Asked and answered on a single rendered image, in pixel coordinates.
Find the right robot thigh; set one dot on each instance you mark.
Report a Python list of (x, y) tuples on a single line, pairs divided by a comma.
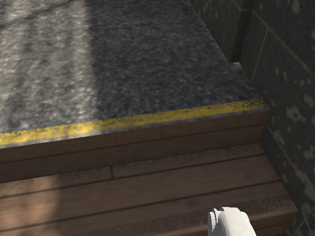
[(229, 221)]

